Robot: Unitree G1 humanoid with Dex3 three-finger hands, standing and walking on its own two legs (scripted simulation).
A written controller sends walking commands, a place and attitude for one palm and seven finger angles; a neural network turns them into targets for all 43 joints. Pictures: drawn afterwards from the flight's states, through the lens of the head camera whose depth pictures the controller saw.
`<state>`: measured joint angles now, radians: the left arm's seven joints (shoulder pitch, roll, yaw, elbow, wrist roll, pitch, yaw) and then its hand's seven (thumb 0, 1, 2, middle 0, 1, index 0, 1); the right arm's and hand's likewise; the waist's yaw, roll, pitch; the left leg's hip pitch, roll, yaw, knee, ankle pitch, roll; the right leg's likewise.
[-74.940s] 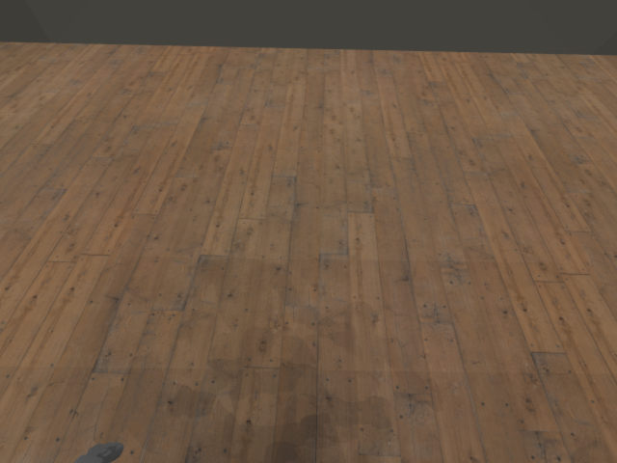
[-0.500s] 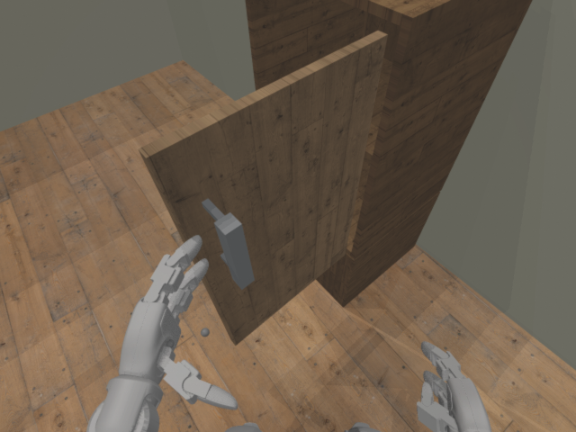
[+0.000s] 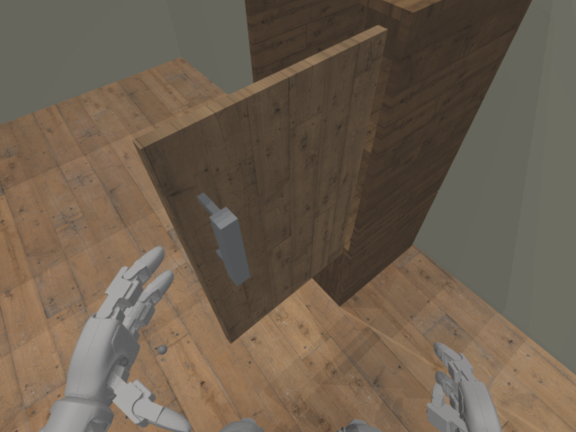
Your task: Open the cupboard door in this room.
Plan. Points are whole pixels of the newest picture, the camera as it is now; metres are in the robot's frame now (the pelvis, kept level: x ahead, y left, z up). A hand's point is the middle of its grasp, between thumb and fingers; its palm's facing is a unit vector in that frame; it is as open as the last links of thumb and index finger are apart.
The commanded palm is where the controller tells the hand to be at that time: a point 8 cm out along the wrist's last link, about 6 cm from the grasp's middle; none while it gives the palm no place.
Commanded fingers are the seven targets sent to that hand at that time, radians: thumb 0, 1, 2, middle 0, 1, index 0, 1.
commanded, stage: draw the hand back to the body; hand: left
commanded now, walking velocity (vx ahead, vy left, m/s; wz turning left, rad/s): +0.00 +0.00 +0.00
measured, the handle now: (223, 240) +0.35 +0.12 +0.08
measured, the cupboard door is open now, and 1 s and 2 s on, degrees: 92 92 92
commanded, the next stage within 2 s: step back with the hand held close in 1.50 s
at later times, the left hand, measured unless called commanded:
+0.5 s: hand (85, 328) +0.20 +0.22 +0.14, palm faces +0.09 -0.97 -0.23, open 15.9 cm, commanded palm +0.16 +0.27 +0.15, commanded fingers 0.00 -0.15 0.45 -0.16 -0.30 -0.16 -0.30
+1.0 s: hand out of the picture +0.22 +0.27 +0.20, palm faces +0.38 -0.82 -0.42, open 10.5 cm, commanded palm +0.17 +0.32 +0.22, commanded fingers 0.00 0.73 0.82 -0.19 -0.30 -0.19 -0.30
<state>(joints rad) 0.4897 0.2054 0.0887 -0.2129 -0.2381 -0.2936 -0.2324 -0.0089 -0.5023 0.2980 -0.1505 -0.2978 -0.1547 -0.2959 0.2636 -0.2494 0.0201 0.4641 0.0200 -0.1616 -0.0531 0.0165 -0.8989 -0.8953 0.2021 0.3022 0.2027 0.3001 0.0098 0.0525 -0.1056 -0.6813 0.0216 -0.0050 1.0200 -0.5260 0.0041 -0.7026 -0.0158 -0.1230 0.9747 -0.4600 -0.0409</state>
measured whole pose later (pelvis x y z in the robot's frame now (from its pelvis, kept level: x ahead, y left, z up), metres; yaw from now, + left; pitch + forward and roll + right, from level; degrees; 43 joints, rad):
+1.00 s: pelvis +0.03 +0.03 +0.07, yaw -1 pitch -4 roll -1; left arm 0.48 0.32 0.27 -0.38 -0.02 -0.06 0.11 0.01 0.39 0.68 -0.19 -0.30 -0.19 -0.30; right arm 0.19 -0.22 0.05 0.62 -0.02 -0.13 -0.07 0.02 -0.90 -0.90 0.20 0.30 0.20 0.30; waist 0.07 0.07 0.03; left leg -0.05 -0.02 0.04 0.41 -0.29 0.04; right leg -0.09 -0.02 -0.07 0.38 -0.22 0.01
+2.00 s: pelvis -0.02 +0.02 +0.06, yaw -3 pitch +0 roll +0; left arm 0.56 0.41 0.39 -0.48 -0.03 -0.16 0.12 0.02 0.88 0.90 -0.21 -0.30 -0.22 -0.30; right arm 0.17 -0.25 -0.02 0.57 0.01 -0.03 -0.09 0.02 -0.90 -0.90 0.20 0.30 0.20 0.30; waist 0.00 0.03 0.04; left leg -0.23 -0.01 0.07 0.47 -0.24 0.04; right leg -0.28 -0.02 -0.05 0.44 -0.17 0.00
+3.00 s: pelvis -0.16 +0.01 +0.06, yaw -6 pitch +3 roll -1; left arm 0.57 0.49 0.43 -0.58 -0.04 -0.22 0.10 0.02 0.88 0.90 -0.21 -0.30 -0.22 -0.30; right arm 0.13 -0.19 0.03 0.61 0.00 -0.08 -0.07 0.01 -0.90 -0.89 0.21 0.30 0.21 0.30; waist 0.00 -0.03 0.01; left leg -0.46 0.01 0.04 0.56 -0.14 0.00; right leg -0.14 0.04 0.01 0.46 -0.36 -0.01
